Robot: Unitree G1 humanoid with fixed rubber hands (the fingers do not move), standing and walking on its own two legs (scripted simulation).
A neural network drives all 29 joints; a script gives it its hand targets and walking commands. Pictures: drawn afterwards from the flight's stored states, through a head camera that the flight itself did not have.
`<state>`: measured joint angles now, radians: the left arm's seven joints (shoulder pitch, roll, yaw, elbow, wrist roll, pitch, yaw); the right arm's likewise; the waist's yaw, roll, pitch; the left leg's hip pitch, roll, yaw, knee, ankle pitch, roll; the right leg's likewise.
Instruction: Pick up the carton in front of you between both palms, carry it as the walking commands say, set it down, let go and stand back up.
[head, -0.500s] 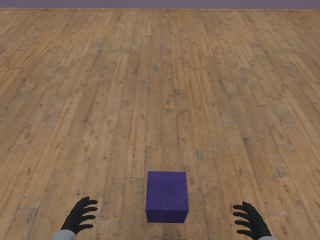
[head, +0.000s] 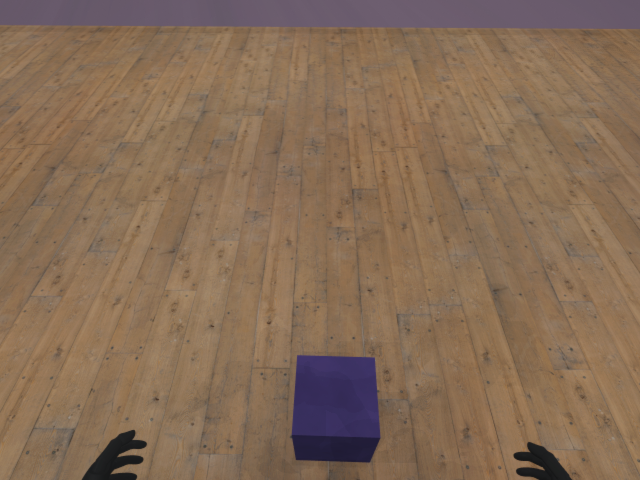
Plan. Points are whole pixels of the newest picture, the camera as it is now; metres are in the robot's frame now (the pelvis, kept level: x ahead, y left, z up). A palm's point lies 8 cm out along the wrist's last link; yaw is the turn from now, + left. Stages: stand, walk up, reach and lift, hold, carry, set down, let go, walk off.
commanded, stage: stand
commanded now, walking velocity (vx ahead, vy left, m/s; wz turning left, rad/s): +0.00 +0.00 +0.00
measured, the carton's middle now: (334, 410) +0.42 -0.02 -0.65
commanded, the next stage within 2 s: none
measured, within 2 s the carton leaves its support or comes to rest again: neither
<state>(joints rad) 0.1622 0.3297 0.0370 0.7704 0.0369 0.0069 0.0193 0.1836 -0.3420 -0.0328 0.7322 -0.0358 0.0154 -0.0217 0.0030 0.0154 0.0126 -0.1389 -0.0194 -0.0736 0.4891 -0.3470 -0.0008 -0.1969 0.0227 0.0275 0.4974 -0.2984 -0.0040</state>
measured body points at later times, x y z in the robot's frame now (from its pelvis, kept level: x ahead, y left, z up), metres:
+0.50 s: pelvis -0.02 +0.00 +0.01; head -0.02 +0.00 +0.46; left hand +0.10 +0.30 -0.10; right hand +0.10 -0.30 -0.10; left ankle -0.05 +0.12 -0.74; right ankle -0.02 -0.12 -0.74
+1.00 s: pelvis -0.03 +0.00 +0.01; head -0.03 +0.00 +0.46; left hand +0.07 +0.31 -0.10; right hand +0.07 -0.31 -0.11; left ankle -0.05 +0.12 -0.74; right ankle -0.02 -0.12 -0.74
